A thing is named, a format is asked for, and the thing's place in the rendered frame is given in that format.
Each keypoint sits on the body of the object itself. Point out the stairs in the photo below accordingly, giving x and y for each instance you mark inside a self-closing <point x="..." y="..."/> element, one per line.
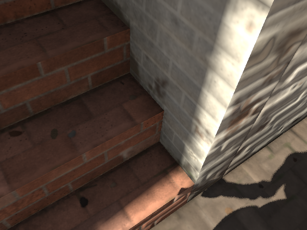
<point x="79" y="136"/>

